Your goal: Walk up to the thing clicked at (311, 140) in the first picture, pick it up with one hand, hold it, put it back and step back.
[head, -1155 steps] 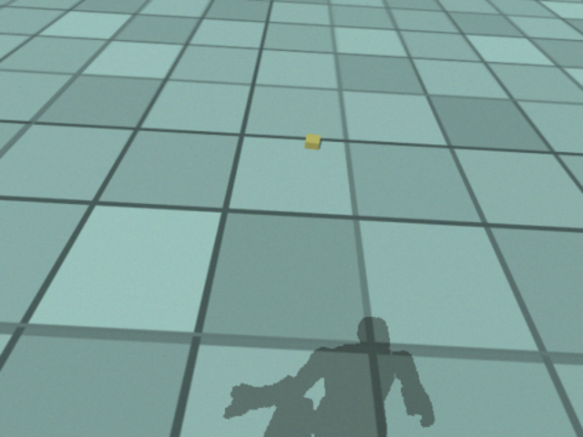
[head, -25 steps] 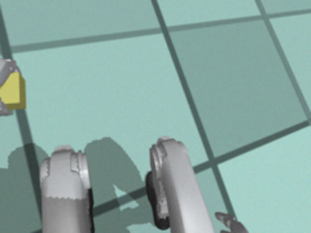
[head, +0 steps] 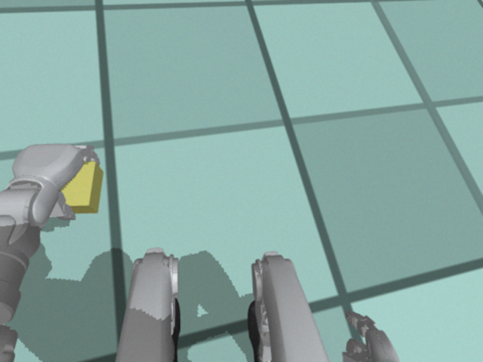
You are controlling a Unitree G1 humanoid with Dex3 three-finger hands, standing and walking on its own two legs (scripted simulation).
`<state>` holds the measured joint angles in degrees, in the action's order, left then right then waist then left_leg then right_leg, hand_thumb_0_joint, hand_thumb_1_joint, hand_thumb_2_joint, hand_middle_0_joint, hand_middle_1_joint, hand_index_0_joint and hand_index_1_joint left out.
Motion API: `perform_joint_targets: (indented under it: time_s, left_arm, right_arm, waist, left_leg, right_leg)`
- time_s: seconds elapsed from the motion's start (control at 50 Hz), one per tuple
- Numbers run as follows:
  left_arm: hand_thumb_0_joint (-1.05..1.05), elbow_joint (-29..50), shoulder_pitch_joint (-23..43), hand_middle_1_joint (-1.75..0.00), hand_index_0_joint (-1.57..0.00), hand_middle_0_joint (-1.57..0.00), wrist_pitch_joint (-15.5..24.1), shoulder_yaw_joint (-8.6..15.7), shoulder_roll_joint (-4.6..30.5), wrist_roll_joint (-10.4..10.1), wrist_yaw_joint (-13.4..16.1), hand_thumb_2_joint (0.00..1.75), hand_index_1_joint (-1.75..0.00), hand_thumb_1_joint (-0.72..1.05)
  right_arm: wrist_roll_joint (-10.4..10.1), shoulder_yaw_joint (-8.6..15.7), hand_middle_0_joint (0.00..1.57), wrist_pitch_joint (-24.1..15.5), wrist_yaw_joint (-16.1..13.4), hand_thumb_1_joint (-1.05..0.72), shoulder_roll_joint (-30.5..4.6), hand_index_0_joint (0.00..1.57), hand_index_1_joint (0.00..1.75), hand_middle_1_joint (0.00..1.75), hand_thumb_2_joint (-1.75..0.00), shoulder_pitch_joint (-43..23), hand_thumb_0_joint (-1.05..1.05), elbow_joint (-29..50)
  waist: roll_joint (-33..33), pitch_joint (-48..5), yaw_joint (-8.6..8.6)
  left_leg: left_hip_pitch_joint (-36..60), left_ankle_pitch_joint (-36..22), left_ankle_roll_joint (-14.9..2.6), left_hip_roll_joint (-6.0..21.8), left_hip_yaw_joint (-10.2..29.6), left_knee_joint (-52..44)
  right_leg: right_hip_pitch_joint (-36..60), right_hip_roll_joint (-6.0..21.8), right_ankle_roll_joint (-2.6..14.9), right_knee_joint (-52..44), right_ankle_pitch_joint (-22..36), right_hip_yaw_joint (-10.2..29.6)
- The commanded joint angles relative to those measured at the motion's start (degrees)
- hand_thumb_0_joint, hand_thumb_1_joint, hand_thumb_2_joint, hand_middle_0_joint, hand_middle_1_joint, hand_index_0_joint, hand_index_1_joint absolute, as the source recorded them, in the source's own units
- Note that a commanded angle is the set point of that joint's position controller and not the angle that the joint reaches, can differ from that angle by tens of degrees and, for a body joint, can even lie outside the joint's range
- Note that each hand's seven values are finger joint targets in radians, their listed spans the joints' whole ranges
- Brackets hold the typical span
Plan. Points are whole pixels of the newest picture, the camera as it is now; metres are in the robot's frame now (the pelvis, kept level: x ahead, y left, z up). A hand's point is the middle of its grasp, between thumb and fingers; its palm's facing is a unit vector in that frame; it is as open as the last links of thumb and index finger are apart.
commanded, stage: lift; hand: left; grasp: from above
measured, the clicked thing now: (70, 187) +0.41 +0.29 -0.11
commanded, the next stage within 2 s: hold in 0.86 s
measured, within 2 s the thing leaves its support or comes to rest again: neither
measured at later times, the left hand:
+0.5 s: hand (9, 173) +0.35 +0.26 +0.10, palm faces -0.46 -0.08 -0.88, open 10.8 cm
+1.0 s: hand out of the picture +0.38 +0.24 +0.17, palm faces -0.45 -0.08 -0.89, open 10.8 cm
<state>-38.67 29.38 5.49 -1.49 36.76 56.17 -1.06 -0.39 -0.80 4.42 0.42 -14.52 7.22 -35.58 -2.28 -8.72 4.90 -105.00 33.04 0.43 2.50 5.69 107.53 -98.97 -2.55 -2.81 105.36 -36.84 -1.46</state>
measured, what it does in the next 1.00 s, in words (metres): rises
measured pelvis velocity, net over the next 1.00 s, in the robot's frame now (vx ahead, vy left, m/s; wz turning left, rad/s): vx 0.08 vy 0.00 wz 0.05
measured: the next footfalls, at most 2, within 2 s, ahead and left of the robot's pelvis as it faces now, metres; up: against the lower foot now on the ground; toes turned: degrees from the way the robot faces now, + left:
none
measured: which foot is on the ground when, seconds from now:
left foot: down 0.00-1.00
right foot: down 0.00-1.00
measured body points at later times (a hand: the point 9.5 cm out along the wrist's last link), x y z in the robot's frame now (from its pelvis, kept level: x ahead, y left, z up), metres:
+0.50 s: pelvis +0.04 +0.00 +0.18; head +0.12 +0.01 +0.62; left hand +0.37 +0.26 +0.15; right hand +0.16 -0.26 +0.06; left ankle +0.10 +0.13 -0.46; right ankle +0.09 -0.14 -0.46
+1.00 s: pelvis +0.08 +0.00 +0.25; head +0.13 -0.01 +0.69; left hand +0.40 +0.24 +0.22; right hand +0.19 -0.26 +0.12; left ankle +0.10 +0.13 -0.46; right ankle +0.09 -0.14 -0.46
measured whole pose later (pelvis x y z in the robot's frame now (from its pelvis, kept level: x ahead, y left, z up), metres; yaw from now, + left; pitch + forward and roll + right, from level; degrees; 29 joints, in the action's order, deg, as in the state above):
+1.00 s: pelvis +0.08 +0.00 +0.25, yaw +3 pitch +10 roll -1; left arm -44.8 17.2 0.3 -10.9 22.5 57.3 5.8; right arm -2.6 2.4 0.7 -2.9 -14.3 14.0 -41.4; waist -2.4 -4.5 2.4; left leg -36.5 19.9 0.6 2.4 -0.8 46.6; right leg -33.6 -0.4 -1.7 45.9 -22.2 2.6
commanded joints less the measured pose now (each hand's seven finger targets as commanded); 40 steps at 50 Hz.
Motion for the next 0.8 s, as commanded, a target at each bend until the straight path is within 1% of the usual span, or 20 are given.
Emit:
perform_joint_targets:
  time_s: [0.0, 0.1, 0.14, 0.16, 0.2, 0.26, 0.28, 0.3, 0.36, 0.42, 0.44, 0.48, 0.54, 0.58, 0.6, 0.62, 0.64, 0.7, 0.76, 0.78]
  left_arm:
    - [0.00, 13.26, 11.96, -0.73, -0.94, -0.90, -1.73, 4.96, 12.75, -0.92, 2.63, 0.69, -0.68, 0.61]
    - [0.00, 15.87, 9.29, -0.72, -0.96, -0.92, -2.43, 4.35, 11.28, -0.99, 3.14, 0.70, -0.68, 0.62]
    - [0.00, 14.01, 8.34, -0.74, -0.94, -0.90, -2.59, 3.04, 9.41, -0.79, 3.55, 0.69, -0.69, 0.60]
    - [0.00, 13.02, 6.92, -0.73, -0.93, -0.89, -2.63, 3.38, 9.24, -0.65, 3.93, 0.68, -0.69, 0.59]
    - [0.00, 12.51, 7.10, -0.75, -0.92, -0.87, -2.43, 1.88, 7.16, -0.55, 4.31, 0.69, -0.71, 0.58]
    - [0.00, 9.28, 4.90, -0.75, -0.91, -0.87, -2.24, 0.46, 5.11, -0.28, 4.98, 0.69, -0.71, 0.57]
    - [0.00, 9.52, 5.75, -0.76, -0.91, -0.86, -2.12, -0.65, 3.99, 0.06, 5.18, 0.66, -0.71, 0.57]
    - [0.00, 8.59, 5.71, -0.76, -0.90, -0.85, -2.00, 0.29, 4.88, 0.25, 5.61, 0.65, -0.71, 0.56]
    - [0.00, 6.19, 4.13, -0.76, -0.92, -0.87, -1.87, -1.95, 1.50, 0.61, 6.56, 0.66, -0.71, 0.59]
    - [0.00, 5.17, 5.38, -0.77, -0.92, -0.87, -1.94, -0.82, 2.75, 1.50, 8.31, 0.66, -0.72, 0.58]
    - [0.00, 5.29, 7.36, -0.80, -0.92, -0.87, -1.87, -1.63, 2.07, 1.95, 8.81, 0.69, -0.75, 0.59]
    - [0.00, 2.59, 6.39, -0.81, -0.92, -0.87, -2.41, -2.51, 0.38, 2.36, 9.86, 0.70, -0.76, 0.59]
    - [0.00, 2.76, 7.77, -0.81, -0.91, -0.87, -2.85, -2.02, 1.49, 2.49, 11.00, 0.74, -0.77, 0.58]
    - [0.00, 0.89, 5.85, -0.81, -0.90, -0.85, -3.57, -2.78, -0.21, 2.57, 11.43, 0.72, -0.76, 0.56]
    - [0.00, 1.15, 6.35, -0.80, -0.90, -0.86, -3.89, -2.55, 0.38, 2.39, 11.61, 0.73, -0.76, 0.56]
    - [0.00, 0.33, 5.89, -0.78, -0.89, -0.84, -4.25, -3.48, -1.19, 2.29, 11.44, 0.71, -0.74, 0.53]
    - [0.00, 0.39, 5.81, -0.80, -0.89, -0.84, -4.50, -2.98, -0.50, 1.95, 11.33, 0.72, -0.75, 0.54]
    - [0.00, 0.81, 5.39, -0.78, -0.90, -0.86, -5.05, -3.29, -0.80, 1.63, 10.90, 0.72, -0.74, 0.55]
    - [0.00, 1.14, 4.28, -0.77, -0.90, -0.86, -5.36, -4.88, -3.04, 0.86, 10.10, 0.70, -0.72, 0.55]
    - [0.00, 1.96, 4.21, -0.76, -0.90, -0.86, -5.42, -4.23, -1.86, 0.82, 10.05, 0.70, -0.71, 0.55]
  right_arm:
    - [-0.23, 4.70, 0.20, -1.48, -1.75, -0.89, -10.35, 0.20, 0.30, 0.30, -0.90, 6.30, 0.00, 3.56]
    - [-0.80, 4.35, 0.20, -2.74, -3.01, -0.89, -9.51, 0.20, 0.30, 0.30, -0.90, 4.92, 0.00, 2.69]
    - [-1.07, 4.06, 0.20, -3.41, -3.44, -0.90, -8.77, 0.20, 0.30, 0.30, -0.90, 4.70, 0.00, 2.26]
    - [-1.25, 4.00, 0.20, -3.71, -3.57, -0.90, -8.63, 0.20, 0.30, 0.30, -0.90, 4.84, 0.00, 1.99]
    - [-1.21, 4.24, 0.20, -4.39, -3.87, -0.90, -8.47, 0.20, 0.30, 0.30, -0.90, 5.15, 0.00, 1.40]
    - [-1.36, 4.30, 0.20, -5.39, -4.23, -0.90, -8.31, 0.20, 0.30, 0.30, -0.90, 5.08, 0.00, 0.94]
    - [-1.54, 4.34, 0.20, -5.62, -4.24, -0.90, -8.11, 0.20, 0.30, 0.30, -0.90, 5.32, 0.00, 0.99]
    - [-1.49, 4.43, 0.20, -5.89, -4.28, -0.90, -8.12, 0.20, 0.30, 0.30, -0.90, 5.58, 0.00, 0.67]
    - [-1.64, 4.60, 0.20, -6.46, -4.22, -0.90, -7.71, 0.20, 0.30, 0.30, -0.90, 5.83, 0.00, 0.66]
    - [-1.69, 4.82, 0.20, -6.70, -4.17, -0.90, -7.86, 0.20, 0.30, 0.30, -0.90, 6.23, 0.00, 0.44]
    - [-1.58, 4.79, 0.20, -6.77, -4.12, -0.90, -7.76, 0.20, 0.30, 0.30, -0.90, 6.66, 0.00, 0.21]
    - [-1.54, 4.90, 0.20, -6.87, -4.03, -0.90, -7.49, 0.20, 0.30, 0.30, -0.90, 7.38, 0.00, -0.38]
    - [-1.46, 5.27, 0.20, -6.83, -3.87, -0.90, -7.63, 0.20, 0.30, 0.30, -0.90, 7.76, 0.00, -0.43]
    - [-1.53, 5.26, 0.20, -6.71, -3.74, -0.90, -7.46, 0.20, 0.30, 0.30, -0.90, 7.95, 0.00, -0.48]
    - [-1.58, 5.34, 0.20, -6.56, -3.72, -0.90, -7.45, 0.20, 0.30, 0.30, -0.90, 7.48, 0.00, -0.37]
    - [-1.55, 5.53, 0.20, -6.56, -3.67, -0.90, -7.42, 0.20, 0.30, 0.30, -0.90, 7.96, 0.00, -0.71]
    - [-1.54, 5.62, 0.20, -6.50, -3.69, -0.90, -7.59, 0.20, 0.30, 0.30, -0.90, 7.89, 0.00, -0.69]
    - [-1.68, 5.75, 0.20, -6.24, -3.71, -0.90, -7.50, 0.20, 0.30, 0.30, -0.90, 7.45, 0.00, -0.33]
    - [-1.76, 5.85, 0.20, -6.18, -3.73, -0.90, -7.37, 0.20, 0.30, 0.30, -0.90, 7.44, 0.00, -0.08]
    - [-1.82, 5.94, 0.20, -6.09, -3.79, -0.90, -7.52, 0.20, 0.30, 0.30, -0.90, 7.33, 0.00, -0.03]
  waist:
    - [-8.58, -33.57, 0.11]
    - [-8.12, -28.68, -0.05]
    - [-6.12, -25.36, 0.43]
    - [-5.35, -24.59, -0.04]
    - [-5.43, -24.30, 0.17]
    - [-4.53, -19.89, -0.28]
    - [-4.42, -20.07, 0.04]
    - [-4.68, -20.01, -0.56]
    - [-3.44, -17.52, -0.54]
    - [-2.99, -17.74, -1.35]
    - [-3.50, -17.46, -0.74]
    - [-2.45, -16.91, -0.78]
    - [-2.80, -16.95, -1.54]
    - [-1.60, -15.67, -1.82]
    - [-0.66, -15.47, -2.21]
    - [-0.79, -16.17, -1.56]
    - [-0.58, -15.93, -2.25]
    - [-0.49, -14.64, -2.76]
    - [0.48, -13.86, -1.93]
    - [0.69, -14.21, -2.74]
  left_leg:
    - [37.78, -0.70, -1.87, -0.33, -1.33, -23.38]
    - [43.37, 1.13, -1.56, -0.53, -1.13, -31.32]
    - [45.39, 0.64, -1.52, -0.60, -1.58, -33.52]
    - [46.54, -0.56, -1.46, -0.72, -1.71, -34.63]
    - [49.85, -2.86, -1.29, -0.79, -2.42, -36.71]
    - [52.59, -1.81, -1.08, -0.59, -1.77, -41.63]
    - [53.86, -2.44, -0.98, -0.81, -2.14, -42.68]
    - [54.97, -3.38, -0.87, -0.93, -2.18, -43.73]
    - [57.61, -4.63, -0.72, -1.02, -2.29, -47.40]
    - [61.77, -7.68, -0.69, -1.29, -3.33, -50.01]
    - [62.68, -8.77, -0.73, -1.43, -3.86, -50.57]
    - [64.75, -12.10, -0.74, -1.63, -4.43, -51.74]
    - [68.47, -14.38, -0.61, -1.86, -4.91, -54.69]
    - [69.22, -15.29, -0.63, -2.01, -4.83, -56.19]
    - [70.19, -16.08, -0.74, -2.16, -5.23, -56.85]
    - [71.30, -17.62, -0.63, -2.12, -5.20, -57.18]
    - [72.24, -18.74, -0.57, -2.13, -5.09, -58.19]
    - [74.69, -19.69, -0.52, -2.20, -5.28, -60.77]
    - [76.72, -21.41, -0.56, -2.37, -5.56, -62.36]
    - [77.85, -22.17, -0.56, -2.40, -5.55, -63.31]
  right_leg:
    - [20.21, -0.83, 3.97, -21.01, 6.48, -2.89]
    - [27.65, -0.73, 3.88, -28.25, 5.26, -1.62]
    - [29.83, -0.70, 3.86, -31.66, 5.22, -1.25]
    - [31.91, -0.63, 3.90, -33.10, 5.91, -0.98]
    - [34.59, -0.53, 3.99, -36.04, 7.42, -0.41]
    - [37.47, -0.52, 3.91, -40.01, 6.79, -0.23]
    - [38.93, -0.51, 4.04, -41.42, 7.17, 0.02]
    - [40.64, -0.56, 3.97, -42.48, 7.72, 0.23]
    - [43.93, -0.57, 3.90, -46.16, 8.65, 0.71]
    - [47.88, -0.64, 3.82, -49.39, 10.90, 0.93]
    - [48.72, -0.59, 3.78, -50.27, 12.10, 1.06]
    - [51.25, -0.62, 3.64, -52.14, 14.97, 1.30]
    - [55.20, -0.43, 3.51, -55.09, 16.99, 1.47]
    - [56.97, -0.44, 3.37, -56.83, 17.85, 1.79]
    - [58.57, -0.38, 3.22, -57.97, 18.72, 1.97]
    - [59.43, -0.41, 3.16, -58.08, 20.33, 2.09]
    - [60.78, -0.34, 3.13, -58.80, 21.41, 1.94]
    - [63.20, -0.32, 3.12, -60.92, 22.13, 2.03]
    - [65.53, -0.18, 2.88, -62.90, 24.12, 2.44]
    - [66.87, -0.11, 2.88, -63.63, 24.63, 2.19]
